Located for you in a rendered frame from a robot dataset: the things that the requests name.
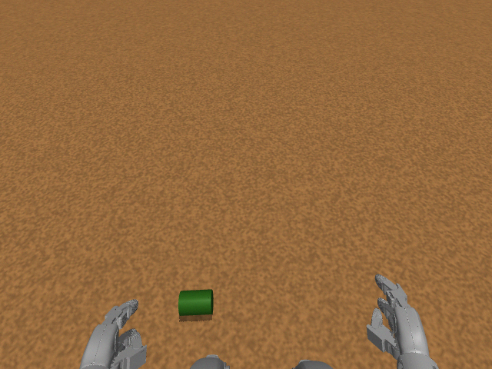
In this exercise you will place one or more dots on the left robot hand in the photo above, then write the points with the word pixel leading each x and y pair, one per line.
pixel 105 348

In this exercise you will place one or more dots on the right robot hand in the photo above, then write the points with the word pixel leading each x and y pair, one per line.
pixel 407 332

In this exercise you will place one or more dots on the right robot arm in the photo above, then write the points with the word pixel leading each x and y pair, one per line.
pixel 415 361

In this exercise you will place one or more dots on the can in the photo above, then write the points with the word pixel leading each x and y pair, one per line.
pixel 196 302

